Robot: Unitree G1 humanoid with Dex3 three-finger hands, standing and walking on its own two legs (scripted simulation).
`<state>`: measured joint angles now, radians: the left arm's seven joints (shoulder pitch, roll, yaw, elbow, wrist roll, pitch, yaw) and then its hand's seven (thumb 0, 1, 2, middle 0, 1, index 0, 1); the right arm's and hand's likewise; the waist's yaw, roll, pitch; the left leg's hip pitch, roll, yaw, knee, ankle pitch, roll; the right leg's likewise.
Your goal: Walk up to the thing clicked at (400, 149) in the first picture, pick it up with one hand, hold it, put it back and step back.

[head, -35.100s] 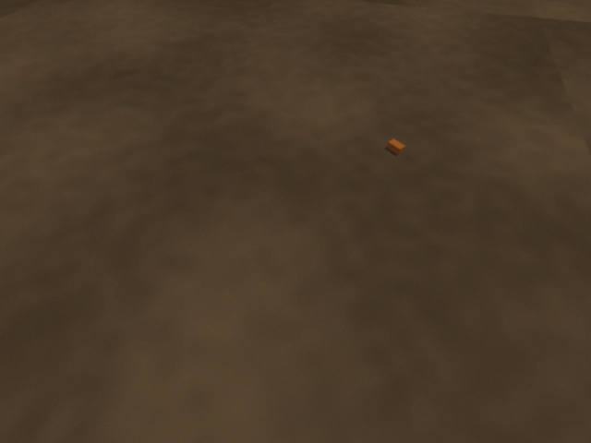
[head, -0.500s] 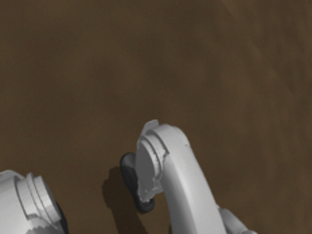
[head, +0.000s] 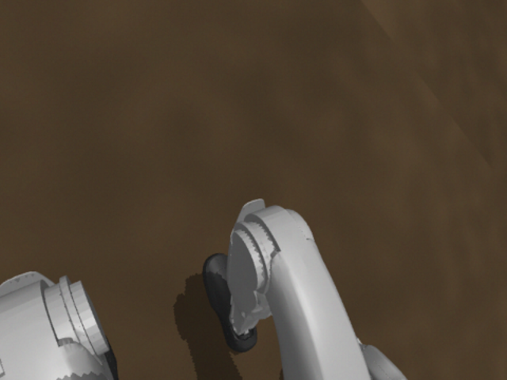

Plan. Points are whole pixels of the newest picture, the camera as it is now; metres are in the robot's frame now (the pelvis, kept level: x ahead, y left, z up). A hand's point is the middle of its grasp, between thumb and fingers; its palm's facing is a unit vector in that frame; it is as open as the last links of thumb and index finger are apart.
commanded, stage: withdraw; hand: left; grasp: from above
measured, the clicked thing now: out of the picture +0.48 +0.36 -0.29
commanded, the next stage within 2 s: home in 0.70 s
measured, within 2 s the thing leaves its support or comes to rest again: neither
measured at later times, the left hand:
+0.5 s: hand out of the picture +0.47 +0.36 -0.11, palm faces -0.49 -0.12 -0.86, open 13.4 cm
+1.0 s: hand out of the picture +0.47 +0.39 -0.10, palm faces -0.44 -0.15 -0.89, open 11.7 cm
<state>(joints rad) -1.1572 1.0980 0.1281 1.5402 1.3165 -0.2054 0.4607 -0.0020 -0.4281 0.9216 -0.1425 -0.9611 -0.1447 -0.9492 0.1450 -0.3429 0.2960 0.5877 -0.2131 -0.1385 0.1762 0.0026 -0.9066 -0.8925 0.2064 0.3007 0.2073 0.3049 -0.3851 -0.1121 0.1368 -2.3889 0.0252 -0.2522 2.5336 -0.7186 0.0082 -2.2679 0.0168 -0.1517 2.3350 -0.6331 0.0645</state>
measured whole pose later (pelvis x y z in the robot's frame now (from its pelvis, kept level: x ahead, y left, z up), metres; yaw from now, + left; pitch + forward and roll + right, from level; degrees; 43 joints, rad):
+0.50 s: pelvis -0.01 +0.00 +0.04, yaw +5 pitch +34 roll -12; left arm -1.11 0.94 0.02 1.30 1.20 -0.22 0.07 0.00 -0.38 0.91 -0.19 -0.89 -0.18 -0.90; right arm 0.18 -0.35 0.18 0.56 -0.12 0.08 0.08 0.00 -0.90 -0.89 0.21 0.30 0.21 0.30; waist -0.30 -0.01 0.03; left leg -2.32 0.01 -0.17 2.36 -0.65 0.02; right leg -2.21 -0.02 -0.10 2.22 -0.61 0.05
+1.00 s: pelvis -0.01 +0.00 +0.03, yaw +5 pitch +35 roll -12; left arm -1.06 0.95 0.11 1.23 1.16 -0.16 0.07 0.00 -0.01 0.85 -0.27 -0.62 -0.25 -0.63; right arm 0.21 -0.29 0.17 0.57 -0.11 0.06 0.10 0.00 -0.90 -0.89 0.21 0.30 0.21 0.30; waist -0.28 0.02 0.03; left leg -2.35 0.01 -0.16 2.39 -0.65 0.03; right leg -2.24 -0.02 -0.09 2.25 -0.62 0.06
